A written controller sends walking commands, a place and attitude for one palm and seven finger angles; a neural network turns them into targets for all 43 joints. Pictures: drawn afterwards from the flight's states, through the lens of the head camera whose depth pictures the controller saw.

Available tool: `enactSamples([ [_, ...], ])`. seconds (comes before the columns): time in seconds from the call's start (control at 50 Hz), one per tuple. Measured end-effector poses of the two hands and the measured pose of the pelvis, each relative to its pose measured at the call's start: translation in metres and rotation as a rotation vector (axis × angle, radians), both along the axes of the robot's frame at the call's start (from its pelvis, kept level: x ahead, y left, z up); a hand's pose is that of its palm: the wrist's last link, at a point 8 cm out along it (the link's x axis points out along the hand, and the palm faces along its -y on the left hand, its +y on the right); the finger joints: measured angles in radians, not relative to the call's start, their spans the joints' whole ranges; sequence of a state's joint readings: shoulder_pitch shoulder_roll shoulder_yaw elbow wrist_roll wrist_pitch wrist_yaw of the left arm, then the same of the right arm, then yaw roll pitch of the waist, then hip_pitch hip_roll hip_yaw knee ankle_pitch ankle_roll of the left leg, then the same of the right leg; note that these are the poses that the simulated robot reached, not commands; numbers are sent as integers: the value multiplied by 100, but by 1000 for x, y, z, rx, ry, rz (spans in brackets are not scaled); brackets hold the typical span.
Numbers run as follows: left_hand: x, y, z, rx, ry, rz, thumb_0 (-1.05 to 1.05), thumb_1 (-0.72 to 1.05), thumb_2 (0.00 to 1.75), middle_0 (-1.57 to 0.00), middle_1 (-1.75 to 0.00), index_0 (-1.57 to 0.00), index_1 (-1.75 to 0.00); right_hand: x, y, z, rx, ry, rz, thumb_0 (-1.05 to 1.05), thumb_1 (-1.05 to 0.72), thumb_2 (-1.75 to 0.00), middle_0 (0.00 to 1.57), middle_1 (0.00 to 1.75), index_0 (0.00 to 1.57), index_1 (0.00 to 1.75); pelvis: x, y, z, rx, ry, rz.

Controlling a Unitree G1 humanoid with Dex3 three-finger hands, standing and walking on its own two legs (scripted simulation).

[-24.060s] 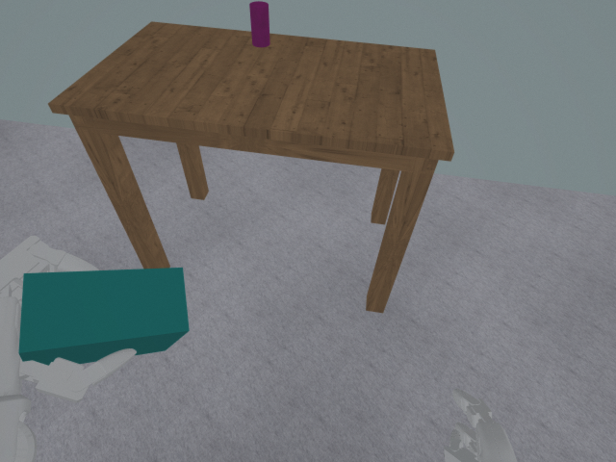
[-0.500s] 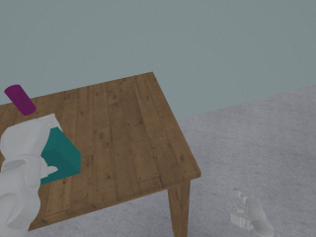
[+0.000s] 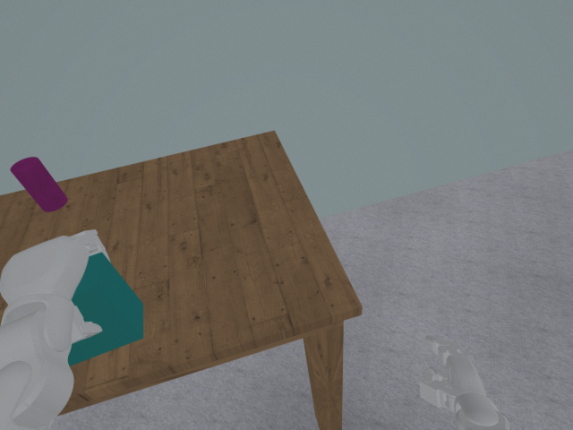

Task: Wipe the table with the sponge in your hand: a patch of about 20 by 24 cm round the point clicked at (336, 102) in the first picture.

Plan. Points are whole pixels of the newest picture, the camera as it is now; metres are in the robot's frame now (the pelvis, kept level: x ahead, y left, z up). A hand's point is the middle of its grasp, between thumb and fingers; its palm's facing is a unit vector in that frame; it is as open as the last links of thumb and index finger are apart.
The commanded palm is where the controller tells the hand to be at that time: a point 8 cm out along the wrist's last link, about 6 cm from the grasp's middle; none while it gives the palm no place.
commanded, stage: move the sponge above the wiping area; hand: left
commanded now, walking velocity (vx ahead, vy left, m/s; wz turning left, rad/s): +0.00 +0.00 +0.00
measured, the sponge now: (93, 318) +0.23 +0.32 +0.06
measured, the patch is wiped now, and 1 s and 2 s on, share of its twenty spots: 0.00 0.05 0.10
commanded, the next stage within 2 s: lower the sponge onto the table in 0.16 s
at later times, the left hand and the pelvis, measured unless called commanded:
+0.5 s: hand (93, 298) +0.24 +0.30 +0.10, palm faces -0.06 -0.11 -0.99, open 10.3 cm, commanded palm +0.21 +0.30 +0.19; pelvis +0.00 +0.00 +0.00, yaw +0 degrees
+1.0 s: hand (104, 301) +0.24 +0.29 +0.10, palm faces -0.04 -0.09 -1.00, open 10.3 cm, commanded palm +0.22 +0.30 +0.17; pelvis +0.01 +0.01 +0.00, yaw +1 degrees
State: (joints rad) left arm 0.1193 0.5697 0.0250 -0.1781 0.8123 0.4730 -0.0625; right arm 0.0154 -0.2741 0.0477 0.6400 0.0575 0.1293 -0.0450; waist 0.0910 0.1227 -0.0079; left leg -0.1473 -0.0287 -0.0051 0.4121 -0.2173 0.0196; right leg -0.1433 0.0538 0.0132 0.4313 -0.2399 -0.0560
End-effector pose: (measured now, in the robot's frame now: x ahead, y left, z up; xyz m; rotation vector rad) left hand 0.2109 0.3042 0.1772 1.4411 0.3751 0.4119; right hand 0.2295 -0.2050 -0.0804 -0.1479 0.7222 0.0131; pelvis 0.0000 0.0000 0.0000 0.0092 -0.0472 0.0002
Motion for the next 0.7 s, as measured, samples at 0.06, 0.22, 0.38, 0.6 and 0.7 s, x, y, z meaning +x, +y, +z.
enactSamples([
  [0.06, -7, -13, -20, -42, 93, -60, 0, -55, 108, -71, -133, -73, -134, -2, -5, 0, -25, -6, 2, 1, -91, -90, 20, 30, 20, 30, -2, 1, 0, 0, -2, 5],
  [0.22, -6, -33, -13, 66, -1, -267, 0, -55, 108, -71, -133, -74, -134, -13, -9, -1, -88, 13, 1, 1, -91, -90, 20, 30, 20, 30, -6, -2, -1, -7, -24, 1],
  [0.38, 12, 7, 14, 52, -78, -39, 0, -55, 108, -71, -133, -73, -134, -17, -6, -6, -24, 28, -28, 1, -91, -90, 20, 30, 20, 30, -6, -1, 1, -4, -10, -2],
  [0.6, 8, -31, -24, -3, 74, -266, 0, -55, 107, -71, -133, -73, -134, -11, -7, -3, -83, 16, -8, 1, -91, -90, 20, 30, 20, 30, -1, 4, 0, -5, -6, 4],
  [0.7, 16, -19, -4, 68, -63, -224, 0, -55, 107, -72, -133, -74, -134, -8, -1, -3, -63, 34, -4, 1, -91, -90, 20, 30, 20, 30, 2, 4, 0, -8, -6, -3],
])
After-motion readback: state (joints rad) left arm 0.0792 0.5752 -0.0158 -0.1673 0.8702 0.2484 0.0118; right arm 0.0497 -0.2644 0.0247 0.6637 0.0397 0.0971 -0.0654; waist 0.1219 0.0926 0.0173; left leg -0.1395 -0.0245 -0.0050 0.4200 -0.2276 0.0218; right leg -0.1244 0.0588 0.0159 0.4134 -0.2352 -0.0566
